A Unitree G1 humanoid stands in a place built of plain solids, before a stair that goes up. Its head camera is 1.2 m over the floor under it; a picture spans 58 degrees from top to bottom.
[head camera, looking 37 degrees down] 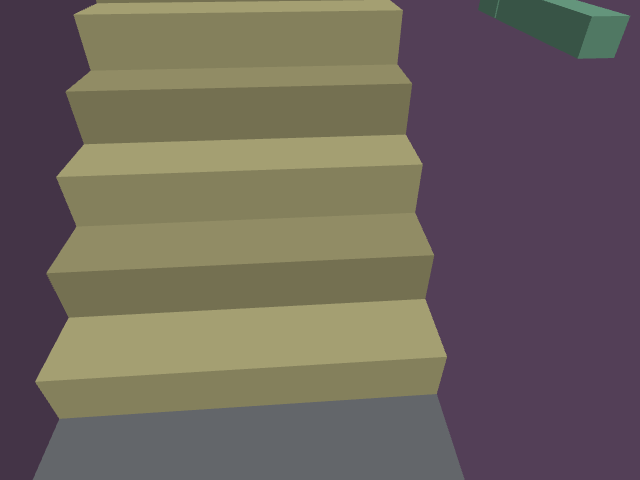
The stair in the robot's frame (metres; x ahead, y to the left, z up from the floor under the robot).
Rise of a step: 0.18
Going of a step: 0.24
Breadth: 1.24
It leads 4 degrees to the left of straight ahead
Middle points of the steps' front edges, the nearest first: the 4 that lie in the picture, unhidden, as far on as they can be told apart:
0.75 0.20 0.19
0.98 0.22 0.37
1.22 0.24 0.56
1.45 0.26 0.74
